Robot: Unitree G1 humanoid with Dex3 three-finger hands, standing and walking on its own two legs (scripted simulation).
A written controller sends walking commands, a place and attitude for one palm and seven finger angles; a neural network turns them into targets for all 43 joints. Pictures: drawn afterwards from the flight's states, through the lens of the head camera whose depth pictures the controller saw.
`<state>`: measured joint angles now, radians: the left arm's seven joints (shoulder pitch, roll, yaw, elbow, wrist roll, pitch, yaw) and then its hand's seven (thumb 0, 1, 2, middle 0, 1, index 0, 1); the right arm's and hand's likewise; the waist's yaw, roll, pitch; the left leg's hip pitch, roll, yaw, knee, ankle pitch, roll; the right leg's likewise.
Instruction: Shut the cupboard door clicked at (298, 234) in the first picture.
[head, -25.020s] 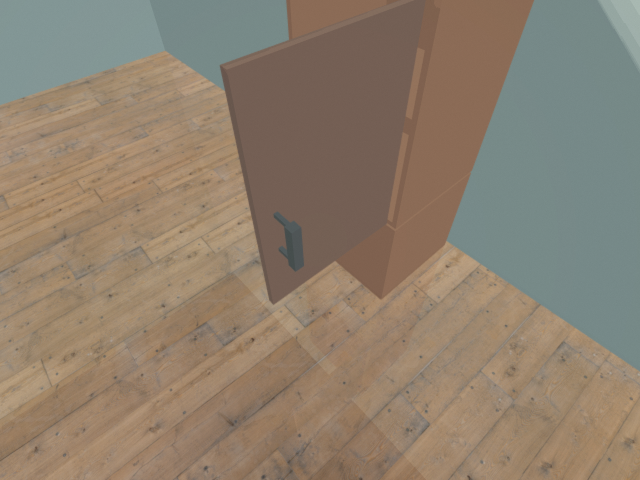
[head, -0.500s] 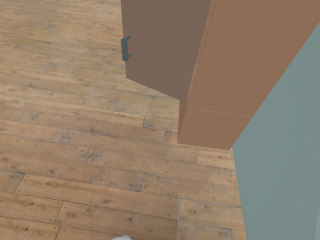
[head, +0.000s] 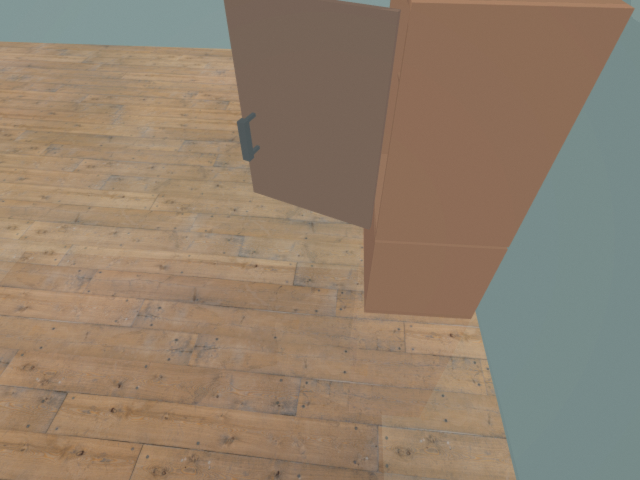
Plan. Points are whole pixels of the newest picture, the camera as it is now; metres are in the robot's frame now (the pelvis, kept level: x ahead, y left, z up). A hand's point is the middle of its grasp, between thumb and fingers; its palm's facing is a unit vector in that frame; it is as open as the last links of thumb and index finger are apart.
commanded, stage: let the arm hang, fingers relaxed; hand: left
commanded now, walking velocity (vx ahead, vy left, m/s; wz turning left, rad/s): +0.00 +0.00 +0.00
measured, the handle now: (250, 136) +0.99 +0.25 -0.11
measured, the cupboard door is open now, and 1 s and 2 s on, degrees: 69 69 69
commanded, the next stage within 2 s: look to check the result in 0.20 s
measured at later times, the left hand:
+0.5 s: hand out of the picture +0.00 +0.17 -0.17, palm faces +0.04 -0.98 -0.21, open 7.4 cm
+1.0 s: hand out of the picture +0.03 +0.17 -0.17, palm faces +0.05 -0.98 -0.21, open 7.4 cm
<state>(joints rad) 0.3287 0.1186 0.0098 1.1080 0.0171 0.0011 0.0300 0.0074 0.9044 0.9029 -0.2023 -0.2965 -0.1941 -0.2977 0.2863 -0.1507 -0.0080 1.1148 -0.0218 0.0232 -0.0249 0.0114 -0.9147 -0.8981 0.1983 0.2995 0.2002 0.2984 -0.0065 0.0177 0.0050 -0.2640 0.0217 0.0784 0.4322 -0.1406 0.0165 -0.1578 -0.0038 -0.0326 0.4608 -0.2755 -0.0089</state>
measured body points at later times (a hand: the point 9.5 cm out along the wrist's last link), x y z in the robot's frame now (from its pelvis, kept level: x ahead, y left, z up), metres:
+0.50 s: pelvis +0.02 +0.00 +0.00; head +0.03 -0.01 +0.45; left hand +0.00 +0.22 -0.15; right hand +0.01 -0.22 -0.16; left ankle +0.06 +0.11 -0.74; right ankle -0.02 -0.11 -0.74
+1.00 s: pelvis +0.03 -0.01 +0.00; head +0.05 -0.02 +0.45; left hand +0.03 +0.22 -0.15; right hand +0.05 -0.25 -0.16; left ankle +0.06 +0.11 -0.74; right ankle -0.01 -0.11 -0.74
